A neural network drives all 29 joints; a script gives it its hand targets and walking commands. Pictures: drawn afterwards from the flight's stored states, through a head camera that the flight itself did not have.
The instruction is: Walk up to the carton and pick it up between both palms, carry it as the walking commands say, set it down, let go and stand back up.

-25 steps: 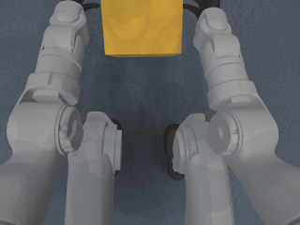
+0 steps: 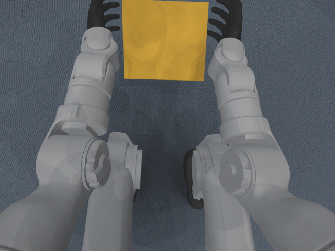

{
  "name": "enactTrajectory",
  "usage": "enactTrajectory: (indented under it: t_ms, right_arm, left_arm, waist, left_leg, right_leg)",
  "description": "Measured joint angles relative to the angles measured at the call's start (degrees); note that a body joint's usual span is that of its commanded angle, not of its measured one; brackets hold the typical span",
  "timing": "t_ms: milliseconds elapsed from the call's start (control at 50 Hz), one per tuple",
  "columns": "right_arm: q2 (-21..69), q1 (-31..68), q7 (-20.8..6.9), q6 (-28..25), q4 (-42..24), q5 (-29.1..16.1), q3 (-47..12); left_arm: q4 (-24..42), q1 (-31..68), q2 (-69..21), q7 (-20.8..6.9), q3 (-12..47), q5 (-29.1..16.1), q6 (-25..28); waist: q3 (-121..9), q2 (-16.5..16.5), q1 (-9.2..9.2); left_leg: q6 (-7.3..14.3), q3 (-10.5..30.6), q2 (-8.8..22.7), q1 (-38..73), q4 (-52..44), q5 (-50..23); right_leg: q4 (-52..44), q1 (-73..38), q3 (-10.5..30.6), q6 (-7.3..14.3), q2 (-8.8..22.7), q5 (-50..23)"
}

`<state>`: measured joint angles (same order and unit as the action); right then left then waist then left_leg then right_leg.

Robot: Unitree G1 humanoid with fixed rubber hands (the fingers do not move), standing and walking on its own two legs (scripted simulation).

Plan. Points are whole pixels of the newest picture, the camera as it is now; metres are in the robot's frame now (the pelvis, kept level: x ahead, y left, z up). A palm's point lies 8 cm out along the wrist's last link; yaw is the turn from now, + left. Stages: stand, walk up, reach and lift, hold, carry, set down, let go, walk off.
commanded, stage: reach and lift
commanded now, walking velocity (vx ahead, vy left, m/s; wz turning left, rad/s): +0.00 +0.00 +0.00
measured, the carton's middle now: (164, 47) +0.52 +0.02 -0.21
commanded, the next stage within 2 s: none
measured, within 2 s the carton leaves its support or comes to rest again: neither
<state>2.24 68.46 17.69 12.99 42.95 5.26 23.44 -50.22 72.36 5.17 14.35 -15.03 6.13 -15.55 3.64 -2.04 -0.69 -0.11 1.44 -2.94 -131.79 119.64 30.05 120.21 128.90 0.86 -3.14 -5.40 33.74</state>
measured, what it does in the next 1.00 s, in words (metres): rises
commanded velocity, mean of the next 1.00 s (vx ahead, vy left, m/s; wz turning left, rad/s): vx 0.00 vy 0.00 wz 0.00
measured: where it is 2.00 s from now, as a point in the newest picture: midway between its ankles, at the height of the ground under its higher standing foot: (162, 186)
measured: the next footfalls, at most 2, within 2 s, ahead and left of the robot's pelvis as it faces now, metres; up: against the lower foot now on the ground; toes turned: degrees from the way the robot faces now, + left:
none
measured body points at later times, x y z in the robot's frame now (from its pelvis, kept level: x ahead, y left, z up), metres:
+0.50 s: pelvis +0.00 -0.01 +0.05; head +0.28 +0.01 +0.39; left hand +0.51 +0.15 -0.05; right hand +0.51 -0.11 -0.04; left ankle +0.11 +0.11 -0.36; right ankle +0.10 -0.12 -0.36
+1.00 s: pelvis +0.00 +0.00 +0.10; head +0.24 +0.02 +0.47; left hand +0.49 +0.15 +0.03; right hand +0.49 -0.11 +0.04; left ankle +0.11 +0.11 -0.36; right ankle +0.10 -0.12 -0.36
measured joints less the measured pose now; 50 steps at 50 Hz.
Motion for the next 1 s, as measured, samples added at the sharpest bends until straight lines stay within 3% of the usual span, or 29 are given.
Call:
enactTrajectory:
  t_ms: [140, 220, 360, 460, 620, 1000]
  right_arm:
    - [0.4, -1.8, -5.2, 0.9, -0.3, 2.4, 2.1]
    - [1.0, -2.7, -6.5, 1.7, -0.7, 3.6, 2.9]
    - [2.5, -4.5, -6.2, 2.8, -2.4, 5.1, 3.4]
    - [3.4, -6.0, -5.6, 3.5, -4.1, 5.4, 3.0]
    - [5.1, -8.1, -1.3, 3.8, -4.8, 5.9, 2.8]
    - [5.6, -11.2, -4.4, 4.5, -3.3, 7.9, 4.3]
  left_arm:
    - [1.0, -2.2, -0.8, -3.0, -2.8, 2.2, -0.5]
    - [1.4, -3.1, -1.1, -4.9, -4.4, 3.6, -1.2]
    - [2.8, -4.5, -2.3, -5.8, -6.2, 5.4, -2.1]
    - [3.9, -5.8, -3.4, -4.7, -6.6, 5.8, -2.2]
    - [4.9, -8.4, -5.4, -3.5, -6.9, 6.6, -2.4]
    - [5.4, -12.4, -7.4, -3.4, -8.1, 8.4, -3.7]
  waist:
    - [-3.6, -0.1, 0.4]
    - [-4.8, 0.0, 0.5]
    - [-6.3, 0.6, 0.45]
    - [-7.3, 0.8, 0.41]
    - [-9.4, 0.9, 0.45]
    - [-12.4, 1.2, 1.15]
  left_leg:
    - [-0.4, 0.3, 0.0, 1.7, -3.3, -0.9]
    - [-0.7, 0.4, -0.1, 3.0, -5.1, -1.3]
    - [-1.0, 0.6, -0.2, 4.9, -7.7, -1.9]
    - [-1.1, 0.7, -0.1, 6.3, -9.2, -2.0]
    - [-1.0, 0.7, 0.0, 8.8, -11.7, -2.1]
    - [-0.3, 0.7, -0.4, 16.7, -18.0, -3.1]
  right_leg:
    - [-3.1, -1.3, 0.1, 0.4, 0.0, -1.0]
    - [-4.7, -2.4, 0.1, 0.8, 0.1, -1.5]
    - [-7.1, -4.1, 0.1, 1.2, 0.2, -2.1]
    - [-8.6, -5.4, 0.1, 1.3, 0.1, -2.4]
    - [-11.2, -7.8, 0.4, 1.2, 0.0, -2.7]
    - [-17.9, -16.2, 0.9, 0.8, 0.5, -3.6]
